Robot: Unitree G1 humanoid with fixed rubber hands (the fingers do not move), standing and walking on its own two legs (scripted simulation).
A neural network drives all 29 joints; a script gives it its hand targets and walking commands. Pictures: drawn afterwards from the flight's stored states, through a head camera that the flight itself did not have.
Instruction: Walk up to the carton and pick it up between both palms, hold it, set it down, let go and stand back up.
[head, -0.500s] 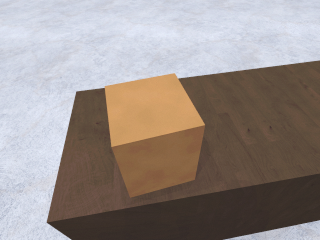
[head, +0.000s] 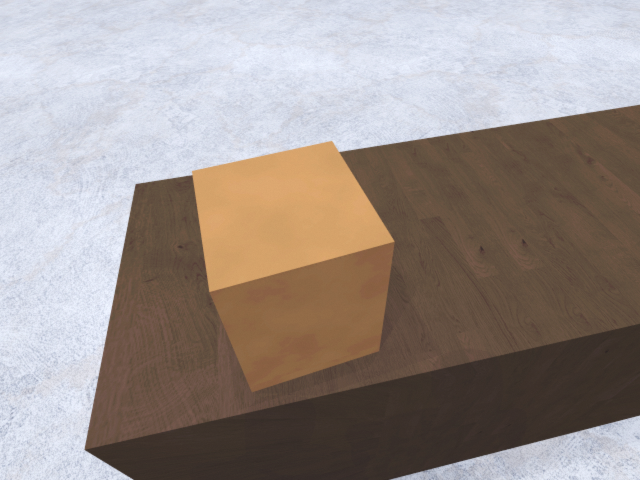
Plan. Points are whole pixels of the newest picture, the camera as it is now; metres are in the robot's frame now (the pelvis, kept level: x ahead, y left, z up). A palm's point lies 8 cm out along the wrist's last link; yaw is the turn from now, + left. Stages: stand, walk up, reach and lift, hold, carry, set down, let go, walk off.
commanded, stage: reach and lift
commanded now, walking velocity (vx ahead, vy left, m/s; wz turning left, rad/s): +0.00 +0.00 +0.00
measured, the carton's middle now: (291, 267) +0.42 +0.06 +0.04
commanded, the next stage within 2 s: none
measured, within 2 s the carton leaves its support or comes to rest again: neither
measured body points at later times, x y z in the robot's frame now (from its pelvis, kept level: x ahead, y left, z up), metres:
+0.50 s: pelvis -0.03 -0.02 +0.00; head -0.02 -0.02 +0.45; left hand +0.12 +0.22 -0.09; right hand +0.15 -0.23 -0.10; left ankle -0.04 +0.11 -0.73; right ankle +0.02 -0.13 -0.73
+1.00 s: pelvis -0.01 -0.02 +0.01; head -0.01 -0.01 +0.46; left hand +0.14 +0.21 -0.06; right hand +0.16 -0.22 -0.06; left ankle -0.04 +0.11 -0.73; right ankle +0.02 -0.13 -0.73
